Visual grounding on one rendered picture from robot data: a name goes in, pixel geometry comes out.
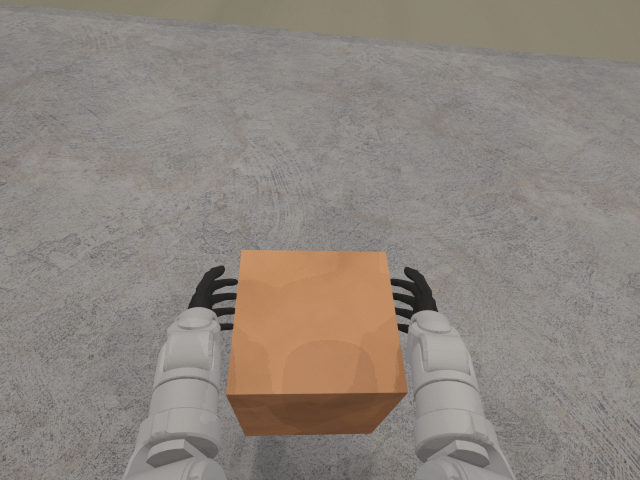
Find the right robot forearm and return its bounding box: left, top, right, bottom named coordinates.
left=406, top=310, right=516, bottom=480

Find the right robot upper arm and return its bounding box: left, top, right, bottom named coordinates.
left=413, top=456, right=511, bottom=480

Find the left robot hand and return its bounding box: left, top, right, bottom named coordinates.
left=188, top=265, right=238, bottom=331

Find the carton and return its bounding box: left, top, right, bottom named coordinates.
left=226, top=250, right=408, bottom=436

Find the right robot hand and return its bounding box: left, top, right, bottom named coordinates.
left=390, top=267, right=438, bottom=334

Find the left robot forearm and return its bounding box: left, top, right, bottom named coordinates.
left=122, top=307, right=222, bottom=480

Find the left robot upper arm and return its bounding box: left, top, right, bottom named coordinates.
left=127, top=456, right=227, bottom=480

